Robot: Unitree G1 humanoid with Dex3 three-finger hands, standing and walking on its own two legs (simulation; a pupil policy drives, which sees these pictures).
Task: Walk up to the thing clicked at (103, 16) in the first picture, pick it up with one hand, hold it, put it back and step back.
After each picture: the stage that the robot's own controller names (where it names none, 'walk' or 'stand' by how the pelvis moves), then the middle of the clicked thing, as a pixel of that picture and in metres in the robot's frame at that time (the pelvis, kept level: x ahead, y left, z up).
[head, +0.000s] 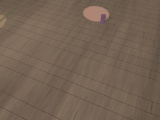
stand; (103, 19) +1.78 -0.25 -0.72
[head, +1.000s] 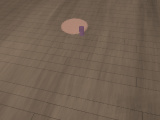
walk; (81, 30) +1.66 +0.13 -0.70
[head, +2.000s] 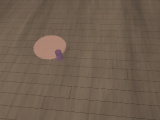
walk; (59, 55) +1.10 +0.35 -0.72
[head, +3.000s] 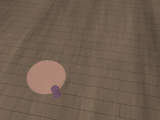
walk; (56, 91) +0.66 +0.30 -0.71
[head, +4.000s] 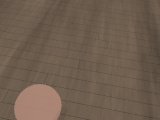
walk; out of the picture +0.35 +0.23 -0.70
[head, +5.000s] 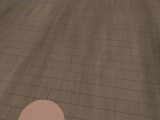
stand; out of the picture +0.28 +0.24 -0.72
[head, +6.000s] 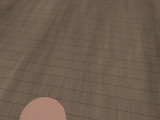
stand; out of the picture +0.28 +0.24 -0.73
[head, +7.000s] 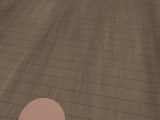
stand; out of the picture +0.28 +0.25 -0.73
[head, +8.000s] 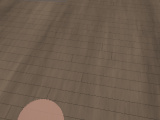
stand; out of the picture +0.27 +0.25 -0.73
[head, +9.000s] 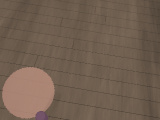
go down; (42, 117) +0.31 +0.25 -0.63
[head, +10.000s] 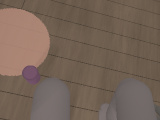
go down; (32, 75) +0.38 +0.24 -0.31
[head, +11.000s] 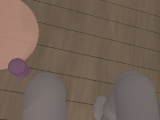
close in; (19, 69) +0.37 +0.24 -0.28
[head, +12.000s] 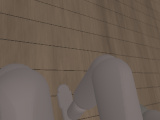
close in; out of the picture +0.37 +0.27 -0.22
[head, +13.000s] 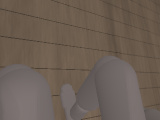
close; out of the picture +0.36 +0.28 -0.22
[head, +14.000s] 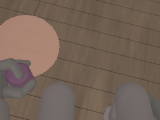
lift; (22, 79) +0.31 +0.23 -0.06
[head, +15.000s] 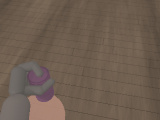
hold; (41, 84) +0.33 +0.16 +0.03
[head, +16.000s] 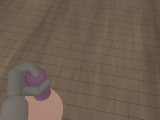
hold; (38, 85) +0.33 +0.18 +0.00
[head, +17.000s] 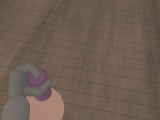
hold; (39, 85) +0.33 +0.17 +0.00
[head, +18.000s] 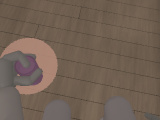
crouch; (30, 71) +0.37 +0.20 -0.08
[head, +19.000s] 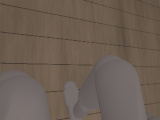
lower; out of the picture +0.40 +0.26 -0.23
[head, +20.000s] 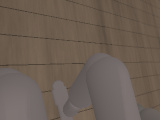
lower; out of the picture +0.40 +0.29 -0.22
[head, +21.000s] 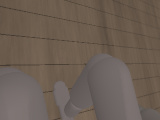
lower; out of the picture +0.39 +0.29 -0.22
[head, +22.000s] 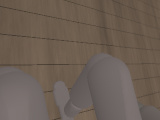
lower; out of the picture +0.39 +0.29 -0.22
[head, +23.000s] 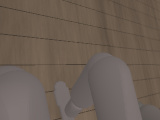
lower; out of the picture +0.39 +0.28 -0.22
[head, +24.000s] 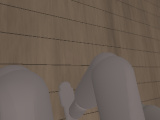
withdraw; out of the picture +0.37 +0.26 -0.22
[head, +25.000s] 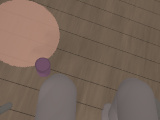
walk; (43, 67) +0.40 +0.20 -0.30
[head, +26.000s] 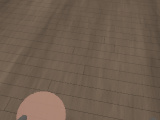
stand; out of the picture +0.30 +0.20 -0.66
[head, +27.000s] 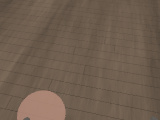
stand; out of the picture +0.32 +0.21 -0.67
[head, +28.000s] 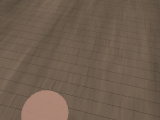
stand; out of the picture +0.32 +0.20 -0.69
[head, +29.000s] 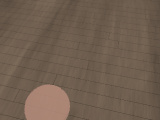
walk; out of the picture +0.34 +0.21 -0.72
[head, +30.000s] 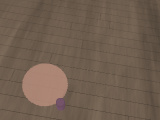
walk; (60, 104) +0.44 +0.14 -0.71
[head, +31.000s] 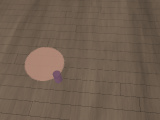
walk; (57, 77) +0.70 +0.29 -0.69
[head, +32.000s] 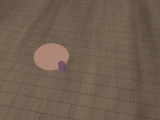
stand; (62, 67) +0.95 +0.25 -0.70
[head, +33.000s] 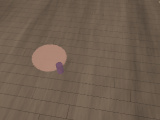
stand; (59, 68) +0.95 +0.26 -0.72
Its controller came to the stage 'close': yes
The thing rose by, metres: 0.72
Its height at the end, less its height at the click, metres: +0.00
